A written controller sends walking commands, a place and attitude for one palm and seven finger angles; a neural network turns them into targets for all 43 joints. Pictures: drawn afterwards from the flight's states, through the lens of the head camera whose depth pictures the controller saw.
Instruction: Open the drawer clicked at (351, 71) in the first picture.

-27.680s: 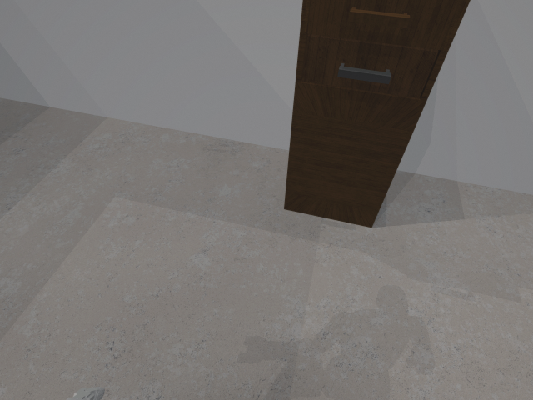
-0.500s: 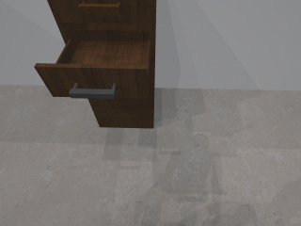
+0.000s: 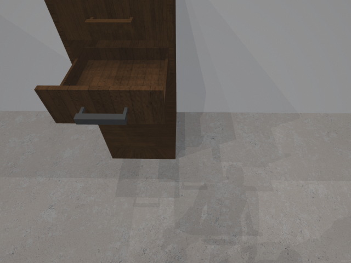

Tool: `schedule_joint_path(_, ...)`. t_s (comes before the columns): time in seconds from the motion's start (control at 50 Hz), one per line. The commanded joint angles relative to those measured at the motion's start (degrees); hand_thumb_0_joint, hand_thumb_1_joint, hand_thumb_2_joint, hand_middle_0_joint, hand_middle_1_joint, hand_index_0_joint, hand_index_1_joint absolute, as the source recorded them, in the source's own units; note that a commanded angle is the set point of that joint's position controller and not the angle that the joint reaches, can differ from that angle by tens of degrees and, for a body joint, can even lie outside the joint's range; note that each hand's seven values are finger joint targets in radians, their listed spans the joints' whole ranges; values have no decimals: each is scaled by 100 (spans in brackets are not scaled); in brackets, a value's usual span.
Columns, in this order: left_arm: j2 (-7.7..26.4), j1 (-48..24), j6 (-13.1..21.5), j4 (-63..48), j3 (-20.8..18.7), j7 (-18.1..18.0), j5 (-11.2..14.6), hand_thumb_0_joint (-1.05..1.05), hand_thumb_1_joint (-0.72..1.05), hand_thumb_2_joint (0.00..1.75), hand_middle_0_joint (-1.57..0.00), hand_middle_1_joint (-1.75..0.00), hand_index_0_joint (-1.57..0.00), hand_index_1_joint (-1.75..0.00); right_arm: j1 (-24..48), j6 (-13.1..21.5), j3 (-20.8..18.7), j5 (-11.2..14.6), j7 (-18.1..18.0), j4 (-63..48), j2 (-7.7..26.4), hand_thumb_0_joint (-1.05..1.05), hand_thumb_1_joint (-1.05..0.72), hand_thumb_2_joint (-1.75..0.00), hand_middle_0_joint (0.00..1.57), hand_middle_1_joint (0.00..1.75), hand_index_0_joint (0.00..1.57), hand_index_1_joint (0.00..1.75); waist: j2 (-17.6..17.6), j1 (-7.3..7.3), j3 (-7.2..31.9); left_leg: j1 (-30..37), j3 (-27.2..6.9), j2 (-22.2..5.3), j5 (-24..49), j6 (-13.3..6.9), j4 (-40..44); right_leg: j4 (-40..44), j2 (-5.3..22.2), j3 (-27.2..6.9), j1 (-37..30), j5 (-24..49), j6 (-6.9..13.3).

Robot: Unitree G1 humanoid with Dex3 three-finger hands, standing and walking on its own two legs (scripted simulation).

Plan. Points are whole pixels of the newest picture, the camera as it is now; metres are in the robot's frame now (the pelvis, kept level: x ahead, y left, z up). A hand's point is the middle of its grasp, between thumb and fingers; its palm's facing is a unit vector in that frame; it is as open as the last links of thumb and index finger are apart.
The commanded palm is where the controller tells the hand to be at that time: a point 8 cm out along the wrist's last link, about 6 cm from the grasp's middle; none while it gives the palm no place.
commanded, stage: let the arm hang, fingers relaxed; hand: left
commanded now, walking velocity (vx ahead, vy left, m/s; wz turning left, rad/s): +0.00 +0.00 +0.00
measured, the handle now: (102, 114) +0.53 +0.26 -0.01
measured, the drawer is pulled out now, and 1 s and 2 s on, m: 0.30 0.30 0.30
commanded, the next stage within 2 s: look to check the result in 0.04 s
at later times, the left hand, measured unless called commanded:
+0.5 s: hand out of the picture +0.01 +0.17 -0.17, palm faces +0.00 -0.98 -0.22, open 7.4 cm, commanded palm none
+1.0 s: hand out of the picture +0.03 +0.18 -0.17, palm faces +0.00 -0.97 -0.24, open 7.4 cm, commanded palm none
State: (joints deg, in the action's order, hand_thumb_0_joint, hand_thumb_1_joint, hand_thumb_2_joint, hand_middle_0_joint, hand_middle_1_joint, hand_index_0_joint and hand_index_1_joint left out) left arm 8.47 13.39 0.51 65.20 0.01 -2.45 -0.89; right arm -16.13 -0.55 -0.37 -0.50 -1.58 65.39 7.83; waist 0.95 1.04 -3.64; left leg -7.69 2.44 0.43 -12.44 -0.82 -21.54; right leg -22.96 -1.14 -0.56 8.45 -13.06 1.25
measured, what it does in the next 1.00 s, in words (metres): stands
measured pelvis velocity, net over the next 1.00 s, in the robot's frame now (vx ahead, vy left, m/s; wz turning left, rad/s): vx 0.01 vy -0.01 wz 0.00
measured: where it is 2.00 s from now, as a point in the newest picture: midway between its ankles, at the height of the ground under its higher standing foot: outside the picture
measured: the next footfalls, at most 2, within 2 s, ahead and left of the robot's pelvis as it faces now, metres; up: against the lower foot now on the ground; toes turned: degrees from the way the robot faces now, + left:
none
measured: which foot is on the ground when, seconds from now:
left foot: down 0.00-1.00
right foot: down 0.00-1.00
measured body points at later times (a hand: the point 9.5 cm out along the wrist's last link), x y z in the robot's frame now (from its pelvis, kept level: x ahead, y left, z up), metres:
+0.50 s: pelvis +0.00 -0.01 +0.00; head +0.03 -0.02 +0.45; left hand +0.01 +0.22 -0.16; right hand -0.01 -0.22 -0.17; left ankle -0.01 +0.11 -0.74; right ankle -0.01 -0.10 -0.74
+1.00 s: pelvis +0.01 -0.01 +0.00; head +0.03 -0.02 +0.45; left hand +0.03 +0.23 -0.15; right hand +0.01 -0.24 -0.16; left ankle -0.01 +0.11 -0.74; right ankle -0.01 -0.10 -0.74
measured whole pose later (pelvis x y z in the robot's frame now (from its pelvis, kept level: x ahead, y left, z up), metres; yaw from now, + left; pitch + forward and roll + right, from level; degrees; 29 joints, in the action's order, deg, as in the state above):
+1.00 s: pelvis +0.01 -0.01 +0.00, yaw +0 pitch -1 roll +0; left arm 10.5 11.7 0.7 65.0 -0.9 -2.1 -0.8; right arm -13.1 -0.6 -0.9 -0.5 -1.6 65.1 10.0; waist 0.8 0.9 -4.6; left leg -6.3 2.1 -0.7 -11.8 0.3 -19.3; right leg -20.0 -2.3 -0.2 6.8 -12.0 2.3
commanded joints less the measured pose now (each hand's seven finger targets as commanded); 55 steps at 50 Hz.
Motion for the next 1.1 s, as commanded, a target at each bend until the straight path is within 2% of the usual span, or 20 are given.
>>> schedule_joint_path(0.0,635,454,54,-72,-106,-23,21,0,90,90,-20,-30,-20,-30,-472,47,-58,-11,-49,-54,429,0,-90,-90,20,30,20,30,-68,-30,-63,6,-471,-550,739,-73,302,448,624,-468,140,997,125)
schedule_joint_path(0.06,647,414,52,-74,-101,-17,33,0,90,90,-20,-30,-20,-30,-453,50,-63,-20,-55,-41,459,0,-90,-90,20,30,20,30,25,-22,-32,39,-452,-557,768,-54,311,457,633,-474,106,1047,124)
schedule_joint_path(0.12,663,404,55,-66,-106,-24,28,0,90,90,-20,-30,-20,-30,-444,42,-73,-14,-56,-38,456,0,-90,-90,20,30,20,30,-85,-9,-84,51,-457,-569,736,-53,322,499,624,-482,137,1021,125)
schedule_joint_path(0.2,672,433,63,-68,-125,-28,25,0,90,90,-20,-30,-20,-30,-409,38,-79,-6,-59,-52,481,0,-90,-90,20,30,20,30,-36,-22,-71,91,-434,-571,729,-40,307,532,622,-486,137,1035,121)
schedule_joint_path(0.26,691,422,69,-74,-126,-26,36,0,90,90,-20,-30,-20,-30,-418,50,-87,-13,-66,-45,504,0,-90,-90,20,30,20,30,-39,-12,59,140,-437,-584,814,-35,308,519,628,-497,35,1155,122)
schedule_joint_path(0.3,677,420,68,-79,-129,-32,27,0,90,90,-20,-30,-20,-30,-379,42,-95,-9,-68,-68,512,0,-90,-90,20,30,20,30,-35,-17,-54,130,-440,-587,797,-34,311,524,609,-488,118,1143,126)
schedule_joint_path(0.38,678,397,67,-78,-135,-24,34,0,90,90,-20,-30,-20,-30,-352,56,-93,-16,-77,-57,541,0,-90,-90,20,30,20,30,30,-9,-22,146,-448,-607,791,-30,349,543,605,-522,98,1086,134)
schedule_joint_path(0.54,750,331,76,-101,-154,-21,28,0,90,90,-20,-30,-20,-30,-282,55,-115,-14,-68,-82,593,0,-90,-90,20,30,20,30,-78,-14,-77,135,-450,-624,766,-30,379,574,607,-500,101,1069,125)
schedule_joint_path(0.6,777,345,89,-108,-167,-23,23,0,90,90,-20,-30,-20,-30,-234,60,-126,-7,-72,-107,641,0,-90,-90,20,30,20,30,-104,-20,54,215,-456,-625,828,-37,352,561,609,-506,52,1169,131)
schedule_joint_path(0.64,795,309,85,-116,-170,-16,27,0,90,90,-20,-30,-20,-30,-223,65,-119,-19,-70,-99,639,0,-90,-90,20,30,20,30,17,-21,15,187,-455,-625,843,-30,382,568,621,-517,45,1152,134)
schedule_joint_path(0.68,828,256,82,-122,-176,-11,29,0,90,90,-20,-30,-20,-30,-190,62,-124,-17,-67,-104,668,0,-90,-90,20,30,20,30,-66,-20,-54,139,-467,-629,804,-22,409,586,625,-488,50,1104,132)
schedule_joint_path(0.78,889,213,92,-140,-190,-4,28,0,90,90,-20,-30,-20,-30,-130,79,-133,-23,-68,-119,746,0,-90,-90,20,30,20,30,-9,-29,92,231,-482,-642,926,-26,410,566,633,-502,-22,1216,138)
schedule_joint_path(0.92,967,121,89,-158,-201,3,27,0,90,90,-20,-30,-20,-30,-55,64,-137,-20,-57,-127,800,0,-90,-90,20,30,20,30,-44,-22,-15,187,-497,-649,802,-22,451,646,636,-507,22,1044,134)
schedule_joint_path(1.08,1099,41,116,-192,-223,12,34,0,90,90,-20,-30,-20,-30,57,83,-160,-24,-59,-164,961,0,-90,-90,20,30,20,30,-68,-21,213,305,-496,-664,1000,-16,424,626,665,-527,-125,1378,138)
